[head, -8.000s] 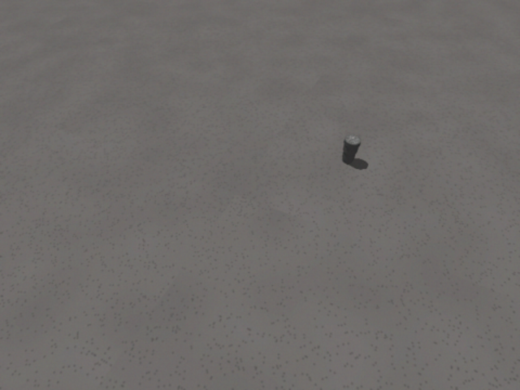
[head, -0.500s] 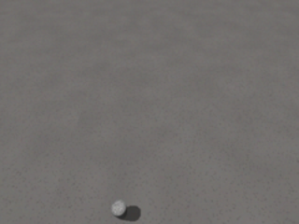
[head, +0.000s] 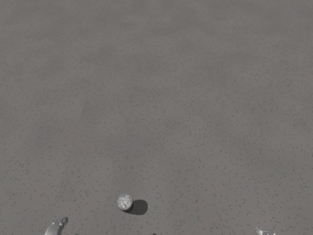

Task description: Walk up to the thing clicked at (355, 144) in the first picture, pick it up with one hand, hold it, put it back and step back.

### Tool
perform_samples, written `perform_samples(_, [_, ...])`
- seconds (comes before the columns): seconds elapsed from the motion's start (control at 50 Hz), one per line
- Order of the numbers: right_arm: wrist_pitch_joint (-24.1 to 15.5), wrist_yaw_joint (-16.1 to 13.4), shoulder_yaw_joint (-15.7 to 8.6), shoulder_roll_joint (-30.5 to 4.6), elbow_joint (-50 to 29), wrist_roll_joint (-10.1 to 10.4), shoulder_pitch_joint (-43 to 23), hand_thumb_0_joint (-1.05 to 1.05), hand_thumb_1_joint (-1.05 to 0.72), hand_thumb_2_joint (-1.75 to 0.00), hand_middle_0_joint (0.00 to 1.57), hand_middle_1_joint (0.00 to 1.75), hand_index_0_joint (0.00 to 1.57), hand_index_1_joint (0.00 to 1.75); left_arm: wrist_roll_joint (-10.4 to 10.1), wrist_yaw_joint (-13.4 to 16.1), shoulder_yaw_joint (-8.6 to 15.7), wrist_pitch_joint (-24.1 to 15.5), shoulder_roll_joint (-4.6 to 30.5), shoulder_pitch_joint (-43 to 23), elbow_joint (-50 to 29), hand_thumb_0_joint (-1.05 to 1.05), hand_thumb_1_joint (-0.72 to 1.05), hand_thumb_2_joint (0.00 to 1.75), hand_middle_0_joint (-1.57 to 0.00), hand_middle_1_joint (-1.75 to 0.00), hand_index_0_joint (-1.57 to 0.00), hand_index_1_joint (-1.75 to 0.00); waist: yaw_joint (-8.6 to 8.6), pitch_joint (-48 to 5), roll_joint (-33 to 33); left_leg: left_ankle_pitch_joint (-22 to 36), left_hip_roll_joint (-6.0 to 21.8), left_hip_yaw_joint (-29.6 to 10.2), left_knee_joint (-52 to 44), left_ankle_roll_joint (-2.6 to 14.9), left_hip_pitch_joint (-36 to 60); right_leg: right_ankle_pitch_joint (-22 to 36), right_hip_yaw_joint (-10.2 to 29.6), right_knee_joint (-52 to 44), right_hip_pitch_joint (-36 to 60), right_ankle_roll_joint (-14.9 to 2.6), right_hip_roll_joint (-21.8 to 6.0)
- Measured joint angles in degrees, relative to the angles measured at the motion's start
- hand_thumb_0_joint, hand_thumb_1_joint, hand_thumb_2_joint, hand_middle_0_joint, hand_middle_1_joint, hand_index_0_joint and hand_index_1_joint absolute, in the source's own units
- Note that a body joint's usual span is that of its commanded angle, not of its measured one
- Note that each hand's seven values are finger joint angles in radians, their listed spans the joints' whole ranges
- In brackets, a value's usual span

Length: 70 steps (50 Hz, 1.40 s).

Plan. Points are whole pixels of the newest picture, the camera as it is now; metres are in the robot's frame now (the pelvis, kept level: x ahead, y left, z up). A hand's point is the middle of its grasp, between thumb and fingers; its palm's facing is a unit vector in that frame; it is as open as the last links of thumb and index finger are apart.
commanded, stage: go down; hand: left
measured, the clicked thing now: (126, 204) +0.35 +0.20 -0.70
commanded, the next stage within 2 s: none
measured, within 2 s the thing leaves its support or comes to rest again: neither
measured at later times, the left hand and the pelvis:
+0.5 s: hand out of the picture +0.15 +0.27 -0.19, palm faces +0.04 -0.95 -0.31, open 16.6 cm; pelvis -0.01 +0.02 -0.06, yaw +0 degrees
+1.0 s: hand out of the picture +0.15 +0.29 -0.21, palm faces +0.06 -0.95 -0.30, open 17.0 cm; pelvis -0.01 +0.03 -0.11, yaw +0 degrees
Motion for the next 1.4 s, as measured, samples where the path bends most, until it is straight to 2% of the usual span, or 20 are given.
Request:
perform_samples(0.08, [-0.25,0.28,-0.77,2.75,-4.54,-0.75,1.10,0.01,-0.93,-0.91,0.20,0.30,0.21,0.30,3.30,-1.96,3.90,-0.07,1.26,-4.00,-0.28,0.01,0.55,0.55,-0.08,-0.14,-0.09,-0.14,-0.71,-1.49,-1.06,-2.14,0.20,-0.02,6.34,-0.05,-7.70,-2.10,0.12,6.34,-7.75,-0.14,-0.14])
perform_samples(0.14, [-0.05,0.46,-1.18,4.08,-7.29,-0.91,2.79,0.01,-0.93,-0.91,0.20,0.30,0.21,0.30,4.42,-2.31,5.84,1.05,1.68,-2.83,-4.08,0.01,0.39,0.42,-0.07,-0.11,-0.07,-0.11,-0.91,-2.68,-1.41,-3.84,0.37,0.25,9.83,0.03,-10.82,-3.54,0.48,9.64,-10.92,-0.13,-0.15])
perform_samples(0.28, [-0.66,0.37,-1.43,4.09,-11.84,-0.84,4.44,0.01,-0.89,-0.90,0.21,0.30,0.21,0.30,3.87,-2.37,6.54,5.04,1.88,2.24,-10.92,0.01,0.02,0.20,-0.07,-0.07,-0.07,-0.07,-1.49,-5.02,-0.29,-7.82,0.40,0.16,17.83,0.65,-17.31,-6.81,0.59,16.49,-16.87,0.45,-0.49])
perform_samples(0.44, [-3.56,-0.46,-2.10,3.65,-15.93,-1.25,3.35,0.01,-0.83,-0.88,0.21,0.30,0.21,0.30,2.62,-3.79,6.93,6.21,0.61,8.50,-22.86,0.00,-0.32,0.11,-0.09,-0.07,-0.08,-0.08,-0.88,-7.03,-0.35,-13.05,0.36,-0.23,29.18,1.26,-27.09,-11.64,0.54,27.10,-26.19,1.05,-1.05])
perform_samples(0.58, [-4.90,-1.40,-1.35,4.41,-18.63,-1.23,1.86,0.01,-0.81,-0.87,0.21,0.30,0.21,0.30,2.37,-3.38,7.03,9.42,0.41,13.38,-33.04,0.00,-0.44,0.09,-0.10,-0.08,-0.09,-0.09,-0.89,-8.35,-0.59,-15.79,0.51,-0.88,34.36,1.53,-31.07,-14.05,0.07,31.43,-29.57,1.35,-1.08])
perform_samples(0.7, [-6.30,-1.97,-0.63,4.93,-20.60,-1.56,1.46,0.01,-0.80,-0.87,0.21,0.30,0.21,0.30,1.66,-3.06,7.15,12.14,0.99,16.06,-37.68,0.00,-0.47,0.08,-0.10,-0.07,-0.09,-0.09,-1.25,-9.62,-0.38,-17.35,0.59,-1.54,37.35,1.70,-33.86,-15.35,-0.49,33.63,-31.77,1.54,-1.08])
perform_samples(0.9, [-7.62,-1.31,-0.48,4.99,-22.24,-2.15,1.46,0.01,-0.80,-0.87,0.21,0.30,0.21,0.30,0.02,-4.36,8.01,11.60,1.17,18.73,-43.89,0.00,-0.49,0.08,-0.09,-0.08,-0.08,-0.09,-1.39,-10.54,-0.27,-19.61,0.67,-1.90,43.46,1.91,-40.45,-17.49,-0.62,39.45,-38.13,1.67,-1.23])
perform_samples(1.02, [-7.62,-0.87,-0.51,4.85,-22.60,-2.20,1.59,0.01,-0.81,-0.88,0.21,0.30,0.21,0.30,-0.81,-5.06,9.50,9.95,1.62,18.63,-44.25,0.00,-0.47,0.08,-0.09,-0.08,-0.08,-0.09,-1.38,-10.84,-0.10,-20.45,0.66,-2.18,47.19,1.89,-44.76,-18.50,-0.75,43.32,-42.42,1.50,-1.38])
perform_samples(1.1, [-8.77,-0.63,-0.44,4.07,-22.53,-2.28,1.17,0.01,-0.83,-0.88,0.21,0.30,0.21,0.30,-1.87,-7.02,12.32,5.46,3.26,14.23,-38.81,0.00,-0.46,0.09,-0.08,-0.08,-0.08,-0.09,-1.11,-11.59,-0.44,-21.30,0.56,-2.36,51.78,1.80,-50.60,-19.69,-0.76,48.37,-48.38,1.22,-1.70])
perform_samples(1.18, [-10.29,-0.41,-0.62,2.75,-21.86,-2.39,-0.26,0.01,-0.85,-0.89,0.21,0.30,0.21,0.30,-3.50,-11.56,15.82,-1.46,6.25,7.49,-32.19,0.00,-0.47,0.09,-0.08,-0.09,-0.08,-0.09,-1.22,-12.45,-1.07,-22.90,0.40,-2.57,59.15,1.62,-59.47,-21.71,-0.68,56.35,-57.43,0.90,-2.18])
perform_samples(1.26, [-10.23,-0.58,-0.71,1.53,-20.39,-2.31,-1.73,0.01,-0.87,-0.89,0.21,0.30,0.21,0.30,-5.06,-17.17,17.99,-7.11,8.65,2.14,-29.46,0.00,-0.48,0.07,-0.08,-0.07,-0.08,-0.08,-1.31,-12.74,-1.21,-24.43,0.49,-2.88,66.06,1.41,-67.16,-23.40,-0.70,63.44,-65.15,0.46,-2.36])
perform_samples(1.4, [-9.01,-0.24,-0.34,0.90,-17.67,-1.97,-3.17,0.01,-0.88,-0.89,0.21,0.30,0.21,0.30,-7.80,-22.98,23.06,-12.84,11.09,-4.90,-22.96,0.00,-0.49,0.06,-0.06,-0.05,-0.06,-0.05,-1.23,-12.72,-0.77,-25.81,1.06,-3.28,74.22,1.32,-77.15,-24.60,-0.76,71.50,-75.26,-0.09,-2.10])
